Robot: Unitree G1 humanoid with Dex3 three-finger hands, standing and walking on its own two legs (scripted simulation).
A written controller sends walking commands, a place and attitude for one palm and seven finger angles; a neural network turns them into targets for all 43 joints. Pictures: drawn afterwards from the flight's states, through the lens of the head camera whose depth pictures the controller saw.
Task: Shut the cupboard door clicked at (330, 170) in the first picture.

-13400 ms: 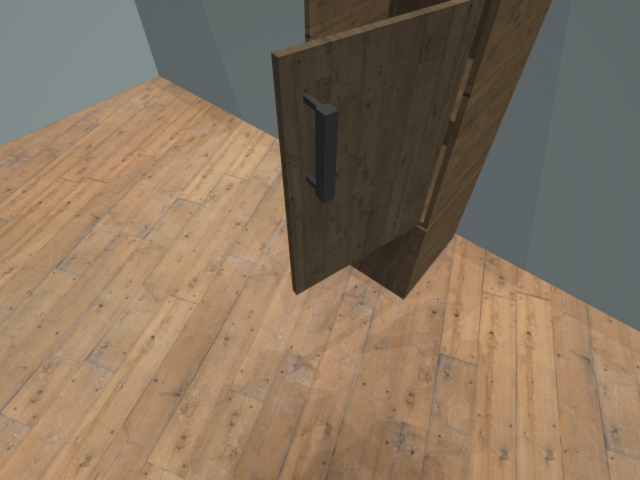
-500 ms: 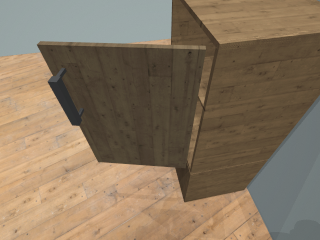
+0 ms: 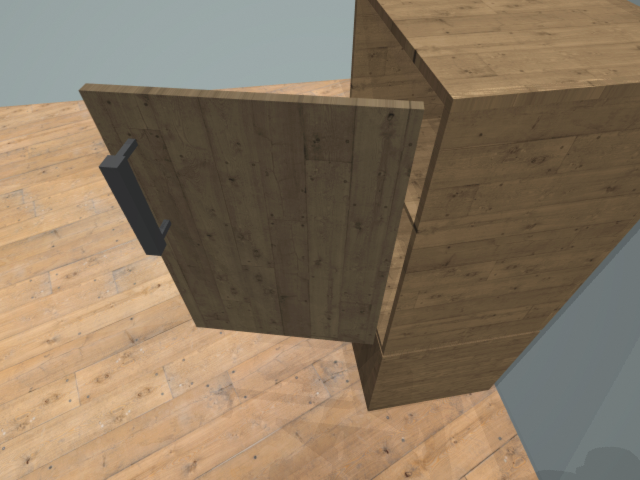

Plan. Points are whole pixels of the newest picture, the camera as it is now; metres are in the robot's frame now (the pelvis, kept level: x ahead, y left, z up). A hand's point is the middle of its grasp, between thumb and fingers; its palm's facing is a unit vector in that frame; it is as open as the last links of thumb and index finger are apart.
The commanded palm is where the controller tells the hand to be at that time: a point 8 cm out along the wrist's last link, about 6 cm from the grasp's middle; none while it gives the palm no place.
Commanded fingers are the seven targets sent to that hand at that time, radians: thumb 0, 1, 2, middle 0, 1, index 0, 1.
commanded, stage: look again from close up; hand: left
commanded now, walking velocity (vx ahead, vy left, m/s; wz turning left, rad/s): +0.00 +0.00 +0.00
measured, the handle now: (143, 200) +0.46 +0.29 +0.09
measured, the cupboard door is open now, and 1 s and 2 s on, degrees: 74 74 74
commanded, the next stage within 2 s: shuffle to correct the standing spot in 0.44 s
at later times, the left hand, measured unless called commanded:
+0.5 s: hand out of the picture +0.00 +0.18 -0.17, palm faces +0.02 -0.98 -0.21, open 7.4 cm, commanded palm none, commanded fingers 0.00 0.90 0.90 -0.20 -0.30 -0.20 -0.30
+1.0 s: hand out of the picture -0.01 +0.24 -0.18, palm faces +0.09 -0.97 -0.22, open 7.4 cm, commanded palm none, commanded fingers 0.00 0.90 0.90 -0.20 -0.30 -0.20 -0.30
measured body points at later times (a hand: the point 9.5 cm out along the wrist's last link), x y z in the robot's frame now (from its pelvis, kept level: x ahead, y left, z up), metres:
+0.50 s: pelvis -0.01 +0.00 +0.00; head +0.01 -0.01 +0.45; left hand +0.00 +0.23 -0.15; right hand -0.02 -0.22 -0.16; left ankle -0.04 +0.12 -0.74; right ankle -0.02 -0.06 -0.74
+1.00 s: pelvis -0.01 +0.06 -0.01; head +0.01 +0.06 +0.44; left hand -0.02 +0.30 -0.17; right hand +0.01 -0.18 -0.16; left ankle +0.00 +0.18 -0.74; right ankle -0.02 -0.05 -0.74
